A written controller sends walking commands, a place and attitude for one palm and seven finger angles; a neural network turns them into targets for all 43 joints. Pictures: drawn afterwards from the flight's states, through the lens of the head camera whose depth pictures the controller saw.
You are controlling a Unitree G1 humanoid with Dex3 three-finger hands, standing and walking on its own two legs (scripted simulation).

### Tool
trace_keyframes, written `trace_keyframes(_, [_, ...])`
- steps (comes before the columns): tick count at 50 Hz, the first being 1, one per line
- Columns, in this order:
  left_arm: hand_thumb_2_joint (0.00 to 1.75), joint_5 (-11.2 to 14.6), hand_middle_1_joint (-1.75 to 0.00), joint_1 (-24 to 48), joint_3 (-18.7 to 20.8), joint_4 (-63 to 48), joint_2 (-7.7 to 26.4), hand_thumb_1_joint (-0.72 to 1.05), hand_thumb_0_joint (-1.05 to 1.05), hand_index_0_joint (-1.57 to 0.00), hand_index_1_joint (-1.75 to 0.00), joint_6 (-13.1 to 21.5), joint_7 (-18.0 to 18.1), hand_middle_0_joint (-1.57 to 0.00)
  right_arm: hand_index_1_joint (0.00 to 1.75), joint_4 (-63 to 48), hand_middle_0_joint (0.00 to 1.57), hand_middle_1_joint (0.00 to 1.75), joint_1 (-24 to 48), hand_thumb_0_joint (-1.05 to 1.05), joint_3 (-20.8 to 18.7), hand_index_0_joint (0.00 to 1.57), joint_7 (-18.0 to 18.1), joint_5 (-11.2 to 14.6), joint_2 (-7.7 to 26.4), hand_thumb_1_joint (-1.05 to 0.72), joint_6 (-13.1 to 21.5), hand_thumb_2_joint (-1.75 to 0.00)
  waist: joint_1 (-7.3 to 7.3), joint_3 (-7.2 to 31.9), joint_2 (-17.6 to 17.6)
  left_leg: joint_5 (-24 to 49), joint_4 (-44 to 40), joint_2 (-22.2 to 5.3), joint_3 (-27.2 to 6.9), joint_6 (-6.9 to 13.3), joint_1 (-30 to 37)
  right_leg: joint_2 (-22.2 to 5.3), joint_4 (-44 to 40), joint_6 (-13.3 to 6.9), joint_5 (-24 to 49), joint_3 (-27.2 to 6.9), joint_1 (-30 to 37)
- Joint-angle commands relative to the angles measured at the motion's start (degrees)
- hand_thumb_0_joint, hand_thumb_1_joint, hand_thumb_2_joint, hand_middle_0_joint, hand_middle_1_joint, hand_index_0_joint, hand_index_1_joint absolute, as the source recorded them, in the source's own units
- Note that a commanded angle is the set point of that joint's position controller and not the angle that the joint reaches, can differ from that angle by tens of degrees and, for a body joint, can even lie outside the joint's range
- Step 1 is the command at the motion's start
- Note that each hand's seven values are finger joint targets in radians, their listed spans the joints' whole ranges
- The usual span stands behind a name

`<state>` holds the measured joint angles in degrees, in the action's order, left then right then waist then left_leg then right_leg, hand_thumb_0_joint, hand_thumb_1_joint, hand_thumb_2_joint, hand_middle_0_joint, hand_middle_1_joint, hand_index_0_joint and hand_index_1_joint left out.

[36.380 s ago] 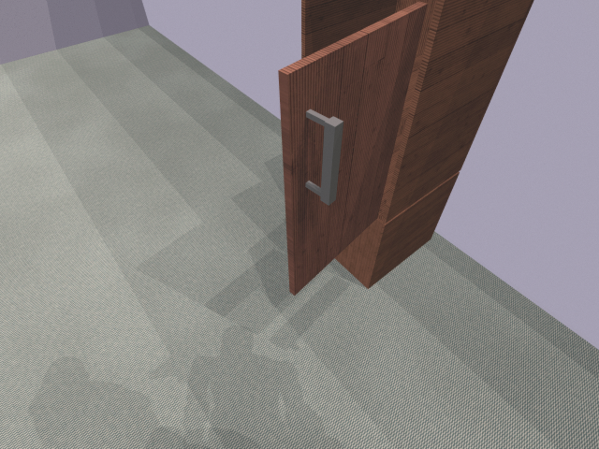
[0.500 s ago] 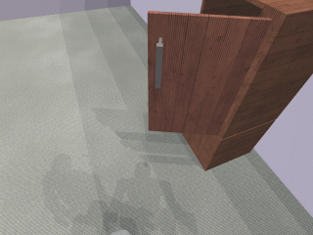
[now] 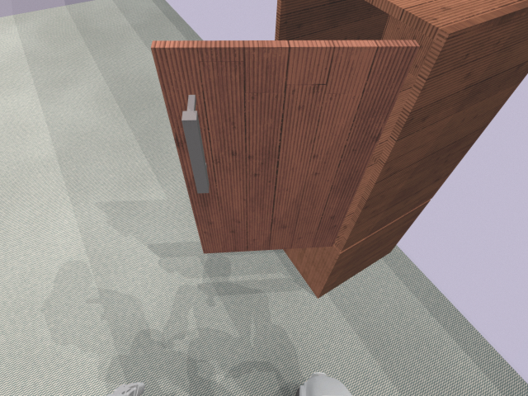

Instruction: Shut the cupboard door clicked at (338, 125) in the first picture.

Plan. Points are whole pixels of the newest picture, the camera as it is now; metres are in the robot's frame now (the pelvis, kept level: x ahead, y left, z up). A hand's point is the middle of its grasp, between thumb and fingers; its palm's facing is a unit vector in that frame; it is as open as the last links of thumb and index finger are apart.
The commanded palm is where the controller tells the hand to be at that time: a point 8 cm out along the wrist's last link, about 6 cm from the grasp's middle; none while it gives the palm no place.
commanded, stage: come to a stop and stand still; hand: left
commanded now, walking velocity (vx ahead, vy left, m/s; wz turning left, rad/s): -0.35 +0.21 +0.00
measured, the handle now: (197, 147) +0.48 +0.11 +0.09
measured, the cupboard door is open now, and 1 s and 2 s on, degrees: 63 63 63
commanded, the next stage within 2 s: look again from close up in 1.42 s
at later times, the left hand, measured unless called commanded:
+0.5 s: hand out of the picture +0.09 +0.21 -0.18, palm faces +0.09 -0.97 -0.23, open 7.4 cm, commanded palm none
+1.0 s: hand out of the picture -0.03 +0.21 -0.17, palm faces +0.04 -0.98 -0.20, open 7.4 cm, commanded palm none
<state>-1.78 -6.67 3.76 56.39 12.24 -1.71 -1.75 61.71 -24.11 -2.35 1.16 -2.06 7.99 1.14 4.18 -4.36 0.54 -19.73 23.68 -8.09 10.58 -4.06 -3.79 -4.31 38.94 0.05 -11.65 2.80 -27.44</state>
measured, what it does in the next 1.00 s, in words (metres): steps on the spot: right foot, then left foot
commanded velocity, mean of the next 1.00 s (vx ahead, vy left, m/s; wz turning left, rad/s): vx -0.08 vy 0.06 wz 0.00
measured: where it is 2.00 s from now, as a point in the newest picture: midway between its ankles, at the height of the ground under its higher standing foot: outside the picture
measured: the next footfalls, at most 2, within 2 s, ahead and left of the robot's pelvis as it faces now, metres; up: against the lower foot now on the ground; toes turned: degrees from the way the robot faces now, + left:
right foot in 0.04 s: +0.13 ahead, -0.15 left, +0.00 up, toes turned -5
left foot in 0.50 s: +0.05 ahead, +0.12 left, +0.00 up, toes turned +5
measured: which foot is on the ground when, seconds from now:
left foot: down 0.00-0.04, up 0.06-0.48, down 0.50-1.00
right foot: up 0.00-0.02, down 0.04-0.52, up 0.54-0.84, down 0.86-1.00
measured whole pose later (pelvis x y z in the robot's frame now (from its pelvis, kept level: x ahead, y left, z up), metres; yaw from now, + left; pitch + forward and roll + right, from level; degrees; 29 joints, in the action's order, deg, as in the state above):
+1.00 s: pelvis -0.02 +0.04 +0.00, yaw +1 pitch -1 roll +0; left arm -0.9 -16.5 0.2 64.8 7.8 -0.6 2.2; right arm 64.3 -15.4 -1.0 1.6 0.0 9.3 -0.1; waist 1.2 -1.1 -0.5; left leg -9.3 21.5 3.2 5.1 4.2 -11.4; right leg -1.0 22.8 0.8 -17.2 -1.2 -4.4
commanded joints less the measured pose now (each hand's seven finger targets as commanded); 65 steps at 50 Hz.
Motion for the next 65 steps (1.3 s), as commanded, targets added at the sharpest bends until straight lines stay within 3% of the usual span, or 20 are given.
trace_keyframes(1, [0.90,0.3,-0.30,-13.4,0.6,1.7,5.9,0.90,0.00,-0.20,-0.30,3.6,1.5,-0.20,0.30,-2.2,0.20,0.30,-0.9,0.00,-1.6,0.20,0.0,1.1,8.4,-0.90,0.2,-0.90,-7.61,8.3,-1.5,22.8,13.0,-2.9,-2.0,3.9,-11.3,-1.2,-13.9,-1.0,22.6,-2.3,28.6])
trace_keyframes(2, [0.90,0.0,-0.30,-18.0,1.6,3.6,10.5,0.90,0.00,-0.20,-0.30,4.4,2.6,-0.20,0.30,-2.9,0.20,0.30,-2.7,0.00,-0.6,0.20,-0.2,1.8,4.0,-0.90,0.1,-0.90,-8.36,14.6,12.9,-8.4,24.9,5.2,-0.3,1.6,-20.3,-15.0,-13.1,-5.3,49.3,-15.8,38.9])
trace_keyframes(3, [0.90,1.0,-0.30,-16.5,0.8,3.5,11.5,0.90,0.00,-0.20,-0.30,4.6,2.8,-0.20,0.30,-2.9,0.20,0.30,-3.6,0.00,-0.6,0.20,0.5,2.7,5.0,-0.90,-1.2,-0.90,-6.15,17.2,10.9,-18.7,30.2,4.4,-7.9,2.2,-13.9,-19.8,-14.6,-8.8,58.0,-15.8,31.3])
trace_keyframes(4, [0.90,0.8,-0.30,-11.6,0.2,2.6,9.7,0.90,0.00,-0.20,-0.30,4.3,3.4,-0.20,0.30,-2.7,0.20,0.30,-2.5,0.00,-0.7,0.20,0.5,2.9,3.8,-0.90,-1.8,-0.90,-4.76,12.7,8.7,-17.1,31.1,3.9,-9.4,2.4,-14.7,-18.1,-15.0,-9.9,58.0,-12.5,26.9])
trace_keyframes(5, [0.90,0.3,-0.30,-9.2,0.7,1.9,9.5,0.90,0.00,-0.20,-0.30,3.9,3.9,-0.20,0.30,-2.3,0.20,0.30,-3.3,0.00,-0.8,0.20,0.7,2.7,4.2,-0.90,-2.4,-0.90,-4.58,13.8,15.5,-16.5,35.2,4.3,-9.5,2.3,-17.6,-17.5,-13.9,-10.6,59.2,-13.4,28.8])
trace_keyframes(11, [0.90,0.4,-0.30,-4.0,1.1,-0.5,8.2,0.90,0.00,-0.20,-0.30,1.9,4.8,-0.20,0.30,-3.6,0.20,0.30,4.9,0.00,-1.8,0.20,0.0,1.7,6.1,-0.90,-4.9,-0.90,-4.50,7.6,5.9,-8.4,42.7,6.7,-12.1,1.1,-21.4,-16.2,-17.5,-10.3,43.2,-9.1,18.1])
trace_keyframes(14, [0.90,0.1,-0.30,-2.8,1.4,-2.0,7.8,0.90,0.00,-0.20,-0.30,2.0,4.9,-0.20,0.30,-5.5,0.20,0.30,6.9,0.00,-2.3,0.20,-0.6,1.2,6.7,-0.90,-5.5,-0.90,-3.87,8.1,7.3,-5.2,42.9,6.9,-12.7,0.7,-22.2,-16.3,-19.2,-10.7,33.1,-8.3,15.8])
trace_keyframes(20, [0.90,-0.8,-0.30,-2.6,1.7,-3.5,9.4,0.90,0.00,-0.20,-0.30,1.6,4.1,-0.20,0.30,-8.3,0.20,0.30,10.3,0.00,-1.9,0.20,-1.0,1.5,7.0,-0.90,-3.8,-0.90,-4.34,8.4,11.6,-6.8,25.1,6.7,-10.7,1.5,-17.6,-15.3,-19.1,-11.0,21.0,-9.2,15.6])
trace_keyframes(23, [0.90,-0.2,-0.30,-2.7,1.6,-3.2,9.6,0.90,0.00,-0.20,-0.30,1.1,3.8,-0.20,0.30,-6.9,0.20,0.30,5.8,0.00,-1.5,0.20,-0.9,1.5,7.3,-0.90,-2.8,-0.90,-2.24,9.4,9.8,5.4,5.2,7.9,-8.0,1.9,-6.2,-11.9,-14.3,-6.5,11.3,-7.6,11.8])
trace_keyframes(24, [0.90,0.3,-0.30,-3.8,1.1,-3.2,8.0,0.90,0.00,-0.20,-0.30,0.7,3.7,-0.20,0.30,-6.6,0.20,0.30,5.1,0.00,-1.6,0.20,-0.9,1.5,9.4,-0.90,-2.2,-0.90,-2.29,10.1,3.8,9.4,-0.7,5.5,-10.4,2.4,-1.0,-8.4,-9.8,-3.7,4.9,-5.4,8.4])
trace_keyframes(25, [0.90,0.9,-0.30,-6.2,0.3,-3.6,4.6,0.90,0.00,-0.20,-0.30,0.2,3.5,-0.20,0.30,-7.8,0.20,0.30,6.7,0.00,-2.3,0.20,-0.8,0.9,13.9,-0.90,-1.6,-0.90,-3.31,9.3,-11.7,18.3,-6.0,-5.8,-23.6,6.2,-1.9,-1.0,-2.8,0.3,-8.6,-0.1,3.8])
trace_keyframes(26, [0.90,0.7,-0.30,-5.4,-0.2,-3.9,3.4,0.90,0.00,-0.20,-0.30,-0.5,3.7,-0.20,0.30,-9.3,0.20,0.30,10.1,0.00,-2.6,0.20,-0.4,0.6,16.3,-0.90,-2.1,-0.90,-3.35,6.1,-18.2,24.9,-8.4,-11.5,-26.8,10.4,-10.1,1.9,4.7,1.5,-20.2,-0.4,5.5])
trace_keyframes(27, [0.90,0.8,-0.30,-3.9,0.0,-3.9,4.1,0.90,0.00,-0.20,-0.30,-0.9,3.7,-0.20,0.30,-10.1,0.20,0.30,12.9,0.00,-1.7,0.20,0.1,0.0,15.3,-0.90,-2.3,-0.90,-3.73,3.3,-12.8,22.9,-9.0,-11.1,-23.8,13.4,-17.2,1.6,9.1,0.8,-19.2,-3.7,8.9])
trace_keyframes(31, [0.90,0.5,-0.30,-7.5,0.2,-0.3,4.8,0.90,0.00,-0.20,-0.30,-1.1,3.2,-0.20,0.30,-9.1,0.20,0.30,14.3,0.00,-0.2,0.20,1.5,0.7,11.4,-0.90,-1.3,-0.90,-5.79,2.3,-11.1,31.9,-6.4,-4.8,-17.5,11.2,-9.8,2.9,15.6,0.9,-12.8,-6.0,5.3])
trace_keyframes(38, [0.90,1.0,-0.30,-8.3,-1.4,2.0,2.1,0.90,0.00,-0.20,-0.30,-0.2,3.3,-0.20,0.30,-4.5,0.20,0.30,8.0,0.00,-0.3,0.20,1.7,1.2,10.3,-0.90,-0.8,-0.90,-3.78,6.1,-6.4,26.9,-7.8,-6.0,-21.0,13.5,0.0,2.5,-1.2,1.4,-13.8,-3.9,10.2])
trace_keyframes(42, [0.90,0.9,-0.30,-14.2,-1.9,5.9,1.8,0.90,0.00,-0.20,-0.30,0.9,3.9,-0.20,0.30,-2.3,0.20,0.30,7.9,0.00,0.0,0.20,1.4,2.0,8.3,-0.90,-0.5,-0.90,-5.21,6.9,-2.2,21.6,-4.7,-1.3,-19.1,9.3,-4.4,1.6,-20.5,-0.2,1.8,-5.9,21.7])
trace_keyframes(45, [0.90,1.0,-0.30,-12.8,-2.6,6.7,3.1,0.90,0.00,-0.20,-0.30,1.7,4.1,-0.20,0.30,-0.9,0.20,0.30,7.1,0.00,0.6,0.20,0.7,2.2,6.3,-0.90,-0.4,-0.90,-3.11,2.5,-0.7,11.4,-7.0,3.2,-16.2,5.2,-4.4,-3.3,-21.6,-3.0,0.0,-9.6,16.8])
trace_keyframes(48, [0.90,1.1,-0.30,-13.4,-3.0,7.7,1.2,0.90,0.00,-0.20,-0.30,2.5,4.3,-0.20,0.30,1.1,0.20,0.30,5.5,0.00,0.7,0.20,0.8,1.8,7.0,-0.90,-0.2,-0.90,-3.23,4.1,6.8,19.5,-4.9,2.5,-14.5,6.1,-1.5,-2.0,-21.1,-2.3,6.3,-8.6,18.0])
trace_keyframes(54, [0.90,1.1,-0.30,-14.3,-3.3,8.2,0.2,0.90,0.00,-0.20,-0.30,1.7,4.3,-0.20,0.30,3.4,0.20,0.30,3.8,0.00,1.2,0.20,0.6,1.6,5.8,-0.90,-1.1,-0.90,-3.37,-5.5,1.3,4.3,-9.5,3.2,-15.1,5.7,-6.4,-1.1,-23.4,-2.2,-6.6,-8.7,12.7])
trace_keyframes(65, [0.90,1.1,-0.30,-17.1,-3.2,9.0,-1.6,0.90,0.00,-0.20,-0.30,2.0,4.2,-0.20,0.30,3.8,0.20,0.30,0.8,0.00,1.0,0.20,1.1,1.4,4.2,-0.90,-1.2,-0.90,-3.46,-2.2,-0.9,1.4,-9.5,3.1,-15.6,5.7,-7.0,-0.2,-22.3,-2.3,-6.7,-8.3,13.5])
